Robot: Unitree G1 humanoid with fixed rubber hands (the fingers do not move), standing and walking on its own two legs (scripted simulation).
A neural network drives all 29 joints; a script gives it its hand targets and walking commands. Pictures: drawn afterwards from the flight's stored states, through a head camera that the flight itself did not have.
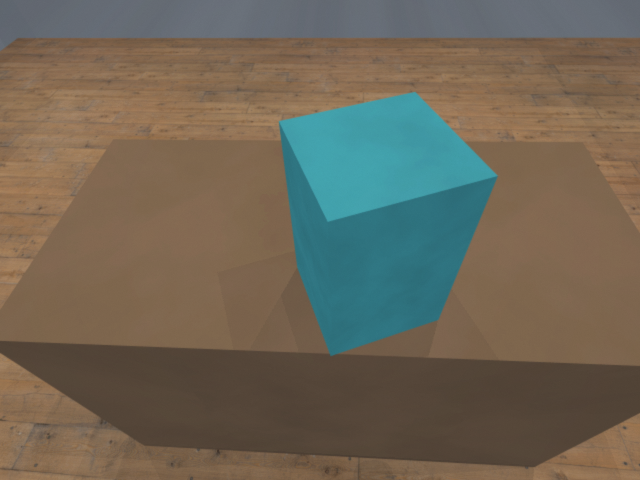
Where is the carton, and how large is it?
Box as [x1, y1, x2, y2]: [279, 92, 497, 355]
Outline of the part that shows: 415,92 279,121 297,267 330,355 438,319 497,176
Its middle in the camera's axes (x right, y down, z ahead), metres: +0.07 -0.01 +0.54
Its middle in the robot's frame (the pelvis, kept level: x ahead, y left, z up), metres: +0.42 -0.05 +0.06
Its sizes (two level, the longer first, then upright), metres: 0.182 0.177 0.295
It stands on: a pedestal, 0.69 m high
